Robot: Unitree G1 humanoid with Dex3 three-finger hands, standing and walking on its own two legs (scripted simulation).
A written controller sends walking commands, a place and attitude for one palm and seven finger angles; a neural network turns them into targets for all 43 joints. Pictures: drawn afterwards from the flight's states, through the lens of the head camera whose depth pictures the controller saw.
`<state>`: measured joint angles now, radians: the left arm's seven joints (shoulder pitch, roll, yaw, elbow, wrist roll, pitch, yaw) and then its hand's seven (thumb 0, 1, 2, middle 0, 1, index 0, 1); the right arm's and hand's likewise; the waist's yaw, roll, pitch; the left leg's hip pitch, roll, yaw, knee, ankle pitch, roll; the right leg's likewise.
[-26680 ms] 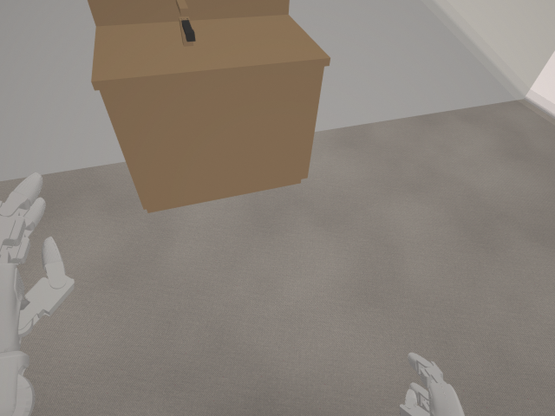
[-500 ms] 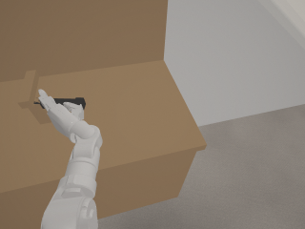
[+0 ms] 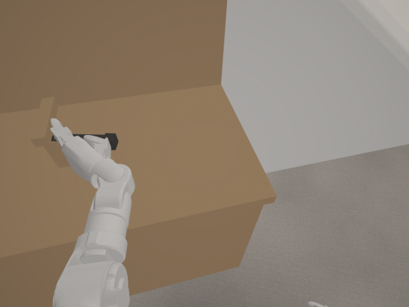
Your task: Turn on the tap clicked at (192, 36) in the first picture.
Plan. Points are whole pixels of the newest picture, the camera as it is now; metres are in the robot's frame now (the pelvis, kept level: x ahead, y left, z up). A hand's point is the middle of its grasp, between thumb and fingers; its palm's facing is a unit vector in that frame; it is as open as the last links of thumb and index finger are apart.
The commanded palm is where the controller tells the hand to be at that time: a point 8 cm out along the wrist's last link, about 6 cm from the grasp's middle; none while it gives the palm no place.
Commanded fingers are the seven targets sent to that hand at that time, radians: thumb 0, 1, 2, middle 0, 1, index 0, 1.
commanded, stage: lift the hand up off the lever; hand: left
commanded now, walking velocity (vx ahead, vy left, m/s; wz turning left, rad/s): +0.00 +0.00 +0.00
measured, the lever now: (110, 141) +0.47 +0.24 +0.05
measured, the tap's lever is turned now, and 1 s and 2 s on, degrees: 75 75 75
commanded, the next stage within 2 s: draw the hand back beside the body in 0.82 s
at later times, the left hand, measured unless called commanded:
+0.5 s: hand (103, 144) +0.39 +0.21 +0.12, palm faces +0.79 -0.61 -0.06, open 7.8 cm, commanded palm +0.34 +0.22 +0.12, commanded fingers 0.00 0.90 0.90 -0.15 -0.15 -0.15 -0.15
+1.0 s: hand (106, 142) +0.40 +0.20 +0.12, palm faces +0.71 -0.70 -0.11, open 7.8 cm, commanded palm +0.33 +0.23 +0.13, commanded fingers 0.00 0.90 0.90 -0.16 -0.17 -0.16 -0.17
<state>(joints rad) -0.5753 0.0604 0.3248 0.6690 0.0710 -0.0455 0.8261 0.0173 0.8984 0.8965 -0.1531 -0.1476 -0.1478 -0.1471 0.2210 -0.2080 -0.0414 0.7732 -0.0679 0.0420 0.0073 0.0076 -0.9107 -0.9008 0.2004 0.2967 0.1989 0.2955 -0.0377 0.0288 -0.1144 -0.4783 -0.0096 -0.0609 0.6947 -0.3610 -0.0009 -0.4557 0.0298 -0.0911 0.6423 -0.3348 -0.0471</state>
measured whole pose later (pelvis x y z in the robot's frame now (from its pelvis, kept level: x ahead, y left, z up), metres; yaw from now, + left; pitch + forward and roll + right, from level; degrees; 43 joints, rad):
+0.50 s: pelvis +0.00 +0.00 +0.01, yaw +0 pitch +5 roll -1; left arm -0.47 0.01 0.26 0.49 0.05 0.08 0.81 0.02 0.90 0.90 -0.15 -0.15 -0.15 -0.15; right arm 0.18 -0.20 -0.04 0.77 -0.05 0.05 0.00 0.01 -0.91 -0.90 0.20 0.30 0.20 0.30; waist 0.00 0.03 -0.10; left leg -0.36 -0.01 -0.06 0.62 -0.34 0.00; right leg -0.35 0.03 -0.09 0.58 -0.32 -0.05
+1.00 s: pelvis +0.00 -0.01 +0.01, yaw -1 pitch +4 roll +0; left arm -0.46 0.07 0.25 0.46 0.06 0.11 0.68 0.02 0.90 0.90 -0.15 -0.15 -0.15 -0.15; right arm 0.17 -0.19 -0.02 0.76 -0.03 0.06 -0.03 0.01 -0.91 -0.90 0.20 0.30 0.20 0.30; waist 0.00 0.02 -0.08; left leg -0.33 -0.01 -0.04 0.58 -0.32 0.00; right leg -0.33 0.03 -0.07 0.56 -0.30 -0.05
